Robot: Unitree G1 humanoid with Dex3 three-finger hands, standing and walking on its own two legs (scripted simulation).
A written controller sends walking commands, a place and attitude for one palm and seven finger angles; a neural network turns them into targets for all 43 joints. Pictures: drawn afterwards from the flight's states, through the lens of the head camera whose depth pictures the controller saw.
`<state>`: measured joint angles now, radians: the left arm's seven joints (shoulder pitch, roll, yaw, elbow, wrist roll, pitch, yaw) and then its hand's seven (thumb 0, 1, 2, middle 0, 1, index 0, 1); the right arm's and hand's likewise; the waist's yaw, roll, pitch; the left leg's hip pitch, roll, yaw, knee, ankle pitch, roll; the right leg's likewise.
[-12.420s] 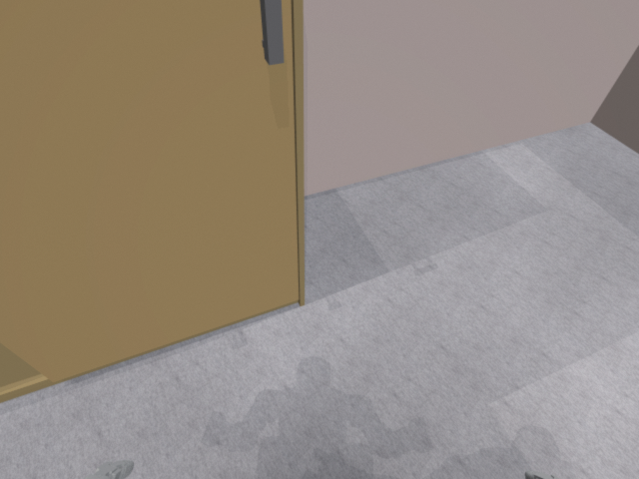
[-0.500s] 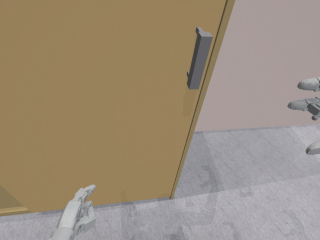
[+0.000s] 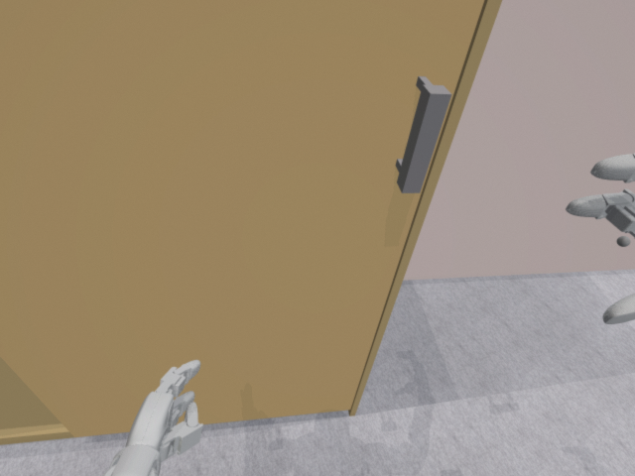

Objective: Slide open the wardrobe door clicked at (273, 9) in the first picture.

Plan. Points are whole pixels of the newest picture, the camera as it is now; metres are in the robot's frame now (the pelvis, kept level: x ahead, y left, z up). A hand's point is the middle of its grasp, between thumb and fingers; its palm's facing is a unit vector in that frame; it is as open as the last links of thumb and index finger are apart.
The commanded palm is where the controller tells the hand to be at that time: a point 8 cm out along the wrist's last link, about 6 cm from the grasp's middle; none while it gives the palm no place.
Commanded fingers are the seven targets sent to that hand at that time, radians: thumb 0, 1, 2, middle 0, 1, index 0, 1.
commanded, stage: move the hooked fingers beside the handle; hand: right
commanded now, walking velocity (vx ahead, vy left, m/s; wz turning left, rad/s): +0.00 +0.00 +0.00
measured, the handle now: (415, 135) +0.49 -0.11 +0.24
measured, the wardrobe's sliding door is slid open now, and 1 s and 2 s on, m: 0.00 0.00 0.00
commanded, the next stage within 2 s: none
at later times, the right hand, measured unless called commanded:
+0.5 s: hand (572, 207) +0.34 -0.25 +0.25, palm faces +0.00 +0.99 -0.13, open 13.9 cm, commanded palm +0.30 -0.29 +0.26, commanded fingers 0.00 0.50 -0.30 0.30 1.20 0.30 1.20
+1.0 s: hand (532, 184) +0.37 -0.22 +0.25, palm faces -0.11 +0.99 -0.08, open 14.0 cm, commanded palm +0.34 -0.27 +0.25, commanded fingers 0.00 0.50 -0.30 0.30 1.20 0.30 1.20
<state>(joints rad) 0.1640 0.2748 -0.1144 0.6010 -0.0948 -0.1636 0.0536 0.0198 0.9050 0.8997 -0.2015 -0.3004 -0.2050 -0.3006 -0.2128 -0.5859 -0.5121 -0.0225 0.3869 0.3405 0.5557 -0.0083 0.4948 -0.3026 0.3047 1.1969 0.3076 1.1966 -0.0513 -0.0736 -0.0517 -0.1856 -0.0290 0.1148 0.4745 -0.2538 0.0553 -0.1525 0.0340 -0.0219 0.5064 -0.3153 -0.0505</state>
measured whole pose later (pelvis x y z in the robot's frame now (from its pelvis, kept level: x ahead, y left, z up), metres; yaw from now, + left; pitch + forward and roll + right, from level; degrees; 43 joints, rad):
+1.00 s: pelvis +0.00 -0.01 +0.00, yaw +0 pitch +0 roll +0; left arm 0.21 0.29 -0.09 0.62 -0.10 -0.14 0.06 0.02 0.91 0.90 -0.20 -0.30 -0.20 -0.30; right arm -0.55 -0.48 -0.33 0.31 0.28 0.29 0.42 -0.01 0.50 -0.30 0.30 1.20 0.30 1.20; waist -0.02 -0.05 -0.05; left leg -0.23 -0.01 0.10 0.48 -0.25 0.04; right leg -0.18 0.05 -0.04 0.48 -0.30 -0.06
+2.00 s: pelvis +0.00 +0.00 +0.00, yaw +1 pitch +1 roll +0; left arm 0.28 0.30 -0.06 0.66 -0.10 -0.10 0.08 0.02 0.91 0.90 -0.20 -0.30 -0.20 -0.30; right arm -0.76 -0.49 -0.29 0.62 0.22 0.22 0.33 -0.01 0.50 -0.30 0.30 1.20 0.30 1.20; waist 0.02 -0.05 -0.03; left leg -0.23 -0.03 0.10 0.43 -0.23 0.06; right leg -0.19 0.03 -0.03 0.45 -0.28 -0.05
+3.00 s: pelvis +0.01 -0.01 +0.00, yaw +0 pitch +1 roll +0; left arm 0.26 0.29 -0.06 0.64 -0.10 -0.07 0.07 0.02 0.91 0.90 -0.20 -0.30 -0.21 -0.30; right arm -0.71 -0.41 -0.22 0.52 0.23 0.26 0.30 -0.01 0.50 -0.30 0.30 1.20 0.30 1.20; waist 0.00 -0.05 -0.04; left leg -0.23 -0.01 0.09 0.44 -0.23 0.04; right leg -0.17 0.06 -0.03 0.44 -0.28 -0.07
